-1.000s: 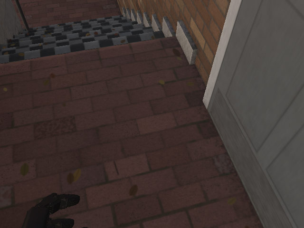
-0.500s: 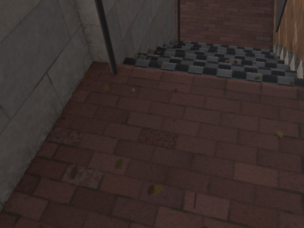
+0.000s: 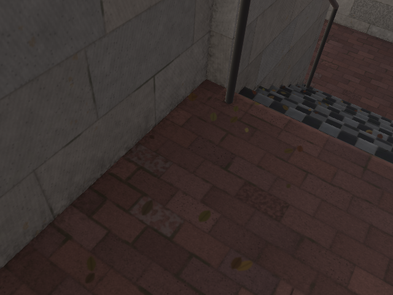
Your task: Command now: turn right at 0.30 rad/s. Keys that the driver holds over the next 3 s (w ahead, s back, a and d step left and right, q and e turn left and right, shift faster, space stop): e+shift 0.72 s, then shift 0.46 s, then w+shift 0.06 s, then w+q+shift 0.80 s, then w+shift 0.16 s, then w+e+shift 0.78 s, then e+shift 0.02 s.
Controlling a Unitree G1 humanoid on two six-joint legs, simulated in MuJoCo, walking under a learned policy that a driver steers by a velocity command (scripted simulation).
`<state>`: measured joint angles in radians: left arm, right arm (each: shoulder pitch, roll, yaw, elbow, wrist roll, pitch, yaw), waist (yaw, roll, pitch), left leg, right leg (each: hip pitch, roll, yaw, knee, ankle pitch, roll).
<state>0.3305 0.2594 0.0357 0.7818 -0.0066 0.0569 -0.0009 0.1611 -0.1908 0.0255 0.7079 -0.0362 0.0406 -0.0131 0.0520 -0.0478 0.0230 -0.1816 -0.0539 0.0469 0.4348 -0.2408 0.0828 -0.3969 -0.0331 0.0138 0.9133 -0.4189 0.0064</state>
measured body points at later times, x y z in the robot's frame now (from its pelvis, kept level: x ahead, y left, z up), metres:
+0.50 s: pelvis -0.01 -0.03 +0.00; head +0.01 -0.08 +0.45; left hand +0.23 +0.17 -0.08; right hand -0.01 -0.34 -0.12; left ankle +0.04 +0.11 -0.67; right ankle -0.04 -0.10 -0.74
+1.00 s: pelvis +0.05 -0.01 +0.00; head +0.09 -0.01 +0.45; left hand +0.34 +0.11 -0.12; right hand -0.04 -0.29 -0.08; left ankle +0.11 +0.04 -0.74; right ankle -0.08 -0.09 -0.67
